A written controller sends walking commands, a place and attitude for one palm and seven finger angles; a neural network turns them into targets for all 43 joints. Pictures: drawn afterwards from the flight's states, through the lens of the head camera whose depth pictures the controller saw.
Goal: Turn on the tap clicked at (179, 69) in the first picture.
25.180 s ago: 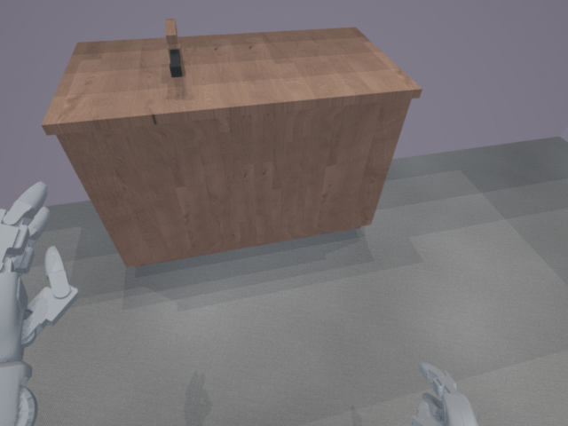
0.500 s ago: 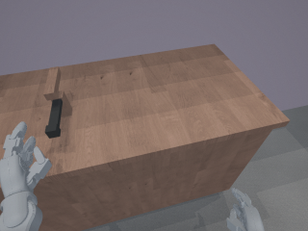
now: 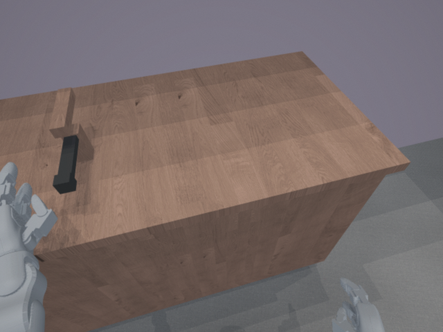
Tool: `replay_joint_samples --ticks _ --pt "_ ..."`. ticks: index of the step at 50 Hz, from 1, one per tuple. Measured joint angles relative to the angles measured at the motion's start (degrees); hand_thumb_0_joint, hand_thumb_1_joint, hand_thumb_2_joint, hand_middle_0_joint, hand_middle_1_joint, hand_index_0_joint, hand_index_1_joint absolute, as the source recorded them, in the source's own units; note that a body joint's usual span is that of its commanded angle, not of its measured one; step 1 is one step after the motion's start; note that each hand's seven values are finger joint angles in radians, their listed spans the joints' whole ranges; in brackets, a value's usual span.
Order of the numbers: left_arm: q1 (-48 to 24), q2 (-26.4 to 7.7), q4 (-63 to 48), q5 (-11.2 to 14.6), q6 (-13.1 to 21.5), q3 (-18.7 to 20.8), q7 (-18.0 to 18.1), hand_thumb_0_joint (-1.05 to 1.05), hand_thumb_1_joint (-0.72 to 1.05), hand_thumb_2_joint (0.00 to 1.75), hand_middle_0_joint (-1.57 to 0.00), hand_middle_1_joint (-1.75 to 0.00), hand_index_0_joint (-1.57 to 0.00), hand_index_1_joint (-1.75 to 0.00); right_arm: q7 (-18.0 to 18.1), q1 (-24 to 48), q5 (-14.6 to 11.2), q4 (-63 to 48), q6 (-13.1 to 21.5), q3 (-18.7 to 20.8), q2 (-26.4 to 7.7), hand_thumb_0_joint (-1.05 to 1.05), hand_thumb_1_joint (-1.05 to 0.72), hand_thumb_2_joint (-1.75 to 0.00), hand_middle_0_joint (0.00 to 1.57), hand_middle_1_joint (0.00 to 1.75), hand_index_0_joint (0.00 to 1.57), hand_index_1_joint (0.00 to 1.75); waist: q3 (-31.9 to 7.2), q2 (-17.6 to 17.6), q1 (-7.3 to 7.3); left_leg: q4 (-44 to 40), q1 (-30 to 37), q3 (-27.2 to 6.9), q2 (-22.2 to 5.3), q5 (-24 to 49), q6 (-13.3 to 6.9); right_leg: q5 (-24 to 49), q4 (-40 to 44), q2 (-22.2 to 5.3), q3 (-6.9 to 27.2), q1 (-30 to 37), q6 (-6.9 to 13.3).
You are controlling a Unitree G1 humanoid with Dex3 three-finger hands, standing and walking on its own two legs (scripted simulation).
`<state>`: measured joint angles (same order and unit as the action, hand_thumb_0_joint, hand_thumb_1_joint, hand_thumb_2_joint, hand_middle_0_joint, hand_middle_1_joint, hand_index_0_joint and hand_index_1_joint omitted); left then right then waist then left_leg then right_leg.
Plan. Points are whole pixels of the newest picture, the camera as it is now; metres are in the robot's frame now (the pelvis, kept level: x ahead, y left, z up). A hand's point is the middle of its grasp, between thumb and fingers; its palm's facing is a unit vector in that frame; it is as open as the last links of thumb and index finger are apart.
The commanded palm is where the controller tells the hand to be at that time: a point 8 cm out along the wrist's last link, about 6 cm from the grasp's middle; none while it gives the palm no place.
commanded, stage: reach beside the lever's end, fingers flat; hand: left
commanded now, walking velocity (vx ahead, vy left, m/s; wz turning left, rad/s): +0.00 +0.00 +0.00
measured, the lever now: (65, 183) +0.34 +0.33 +0.08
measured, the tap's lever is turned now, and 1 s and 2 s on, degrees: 0 0 12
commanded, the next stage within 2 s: push the lever round in 0.72 s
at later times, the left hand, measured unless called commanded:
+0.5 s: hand (44, 205) +0.29 +0.34 +0.08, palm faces +0.57 -0.81 -0.11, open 7.8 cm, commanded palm +0.24 +0.38 +0.07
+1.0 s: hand (49, 206) +0.29 +0.34 +0.07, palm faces +0.57 -0.82 -0.09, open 7.8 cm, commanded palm +0.24 +0.37 +0.07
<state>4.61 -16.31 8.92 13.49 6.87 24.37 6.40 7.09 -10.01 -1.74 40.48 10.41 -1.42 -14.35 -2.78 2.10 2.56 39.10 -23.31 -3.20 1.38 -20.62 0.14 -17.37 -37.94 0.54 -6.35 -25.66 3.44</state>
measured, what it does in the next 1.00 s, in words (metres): stands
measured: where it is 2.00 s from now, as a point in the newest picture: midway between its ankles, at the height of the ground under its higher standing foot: outside the picture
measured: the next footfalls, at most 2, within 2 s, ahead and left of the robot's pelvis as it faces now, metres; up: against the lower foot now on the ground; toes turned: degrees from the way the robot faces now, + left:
none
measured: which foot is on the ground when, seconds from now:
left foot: down 0.00-1.00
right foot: down 0.00-1.00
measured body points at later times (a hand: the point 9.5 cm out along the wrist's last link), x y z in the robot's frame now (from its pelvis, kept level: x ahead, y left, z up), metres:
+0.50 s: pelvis +0.01 +0.00 +0.00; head +0.05 -0.01 +0.44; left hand +0.25 +0.38 +0.09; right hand +0.14 -0.26 -0.11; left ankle -0.01 +0.12 -0.72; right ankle +0.02 -0.08 -0.72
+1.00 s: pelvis +0.01 +0.02 +0.00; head +0.04 +0.01 +0.44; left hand +0.26 +0.38 +0.08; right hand +0.17 -0.23 -0.10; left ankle -0.01 +0.12 -0.72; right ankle +0.02 -0.08 -0.72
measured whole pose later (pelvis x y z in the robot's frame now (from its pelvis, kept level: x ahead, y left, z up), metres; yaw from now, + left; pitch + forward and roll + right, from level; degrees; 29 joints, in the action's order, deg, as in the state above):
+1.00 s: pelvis +0.01 +0.02 +0.00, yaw +0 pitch +7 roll -1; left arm -1.4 -17.8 19.7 13.1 11.4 27.5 2.4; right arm 6.6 -11.5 -1.6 39.5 8.4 -0.6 -14.7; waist -3.8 1.9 1.9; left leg 41.6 -27.0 -2.7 1.7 -21.9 -0.9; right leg -17.8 -39.1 0.2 -5.9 -28.8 2.3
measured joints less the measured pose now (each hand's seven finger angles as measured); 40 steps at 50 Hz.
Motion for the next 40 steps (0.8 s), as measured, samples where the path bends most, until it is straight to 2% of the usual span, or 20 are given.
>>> replay_joint_samples --ticks 8,19,27,35,40 --pt "-5.7 -3.2 8.7 0.0 0.9 4.0 -1.9 0.01 0.90 0.90 -0.16 -0.16 -0.16 -0.17 0.2 -0.6 0.0 0.1 -1.1 0.2 -0.6 0.02 -0.91 -0.90 0.20 0.30 0.21 0.30 0.0 -0.2 -0.82 0.6 -1.4 0.1 -0.5 -0.3 0.3 -0.1 -0.3 0.5 0.0 -1.3 0.3" --pt "-7.0 -5.2 15.1 0.7 4.1 7.8 -6.1 0.01 0.90 0.90 -0.16 -0.15 -0.16 -0.15 -0.3 -2.9 -0.3 0.2 -2.2 1.5 -1.8 0.02 -0.91 -0.90 0.20 0.30 0.21 0.30 -0.5 0.0 -1.23 1.8 -3.2 0.3 -0.7 -1.2 0.0 -0.5 -0.9 0.7 0.2 -3.0 0.1" --pt "-5.3 -3.1 12.3 0.4 6.5 5.9 -6.2 0.01 0.90 0.90 -0.16 -0.15 -0.15 -0.15 -0.7 -3.6 0.0 0.2 -2.0 1.9 -1.4 0.02 -0.91 -0.90 0.20 0.30 0.21 0.30 -0.8 0.1 -1.26 2.0 -3.4 0.6 -0.4 -1.3 -0.4 -0.4 -0.9 0.5 0.6 -3.2 -0.4" --pt "-4.9 -2.7 12.4 -0.2 5.3 5.8 -4.4 0.01 0.90 0.90 -0.16 -0.15 -0.16 -0.15 -0.9 -2.8 0.1 -0.7 -2.4 1.2 -0.2 0.02 -0.91 -0.90 0.20 0.30 0.21 0.30 -1.3 -0.3 -1.45 1.8 -3.2 0.9 -0.1 -1.2 -0.7 -0.4 -0.9 0.2 0.9 -3.1 -0.7" --pt "-4.3 -2.3 10.6 -0.5 6.1 5.4 -3.6 0.01 0.90 0.90 -0.16 -0.15 -0.16 -0.15 -1.0 -2.4 0.4 -1.0 -2.0 1.0 -0.2 0.02 -0.91 -0.90 0.20 0.30 0.21 0.30 -1.2 -0.1 -0.95 2.1 -3.3 0.7 0.0 -1.3 -0.9 -0.4 -0.9 0.1 0.7 -3.0 -0.9"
